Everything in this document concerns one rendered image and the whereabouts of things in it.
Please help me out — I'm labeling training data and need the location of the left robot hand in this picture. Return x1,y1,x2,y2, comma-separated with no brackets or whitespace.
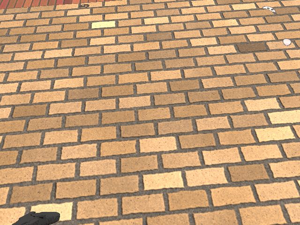
12,211,60,225

